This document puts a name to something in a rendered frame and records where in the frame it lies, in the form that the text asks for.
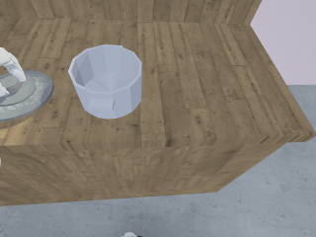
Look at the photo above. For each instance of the lid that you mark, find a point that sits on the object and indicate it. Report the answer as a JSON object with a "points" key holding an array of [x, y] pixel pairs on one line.
{"points": [[34, 93]]}

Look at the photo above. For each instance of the table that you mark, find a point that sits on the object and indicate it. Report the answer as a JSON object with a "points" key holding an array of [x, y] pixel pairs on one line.
{"points": [[213, 104]]}

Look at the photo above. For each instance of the pot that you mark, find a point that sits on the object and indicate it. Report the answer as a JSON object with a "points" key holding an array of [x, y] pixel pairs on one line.
{"points": [[108, 80]]}

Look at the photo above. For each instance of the robot left hand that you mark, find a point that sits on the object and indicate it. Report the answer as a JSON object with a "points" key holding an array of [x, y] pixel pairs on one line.
{"points": [[8, 60]]}

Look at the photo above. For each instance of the knob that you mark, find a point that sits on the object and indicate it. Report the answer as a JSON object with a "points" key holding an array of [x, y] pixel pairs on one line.
{"points": [[11, 83]]}

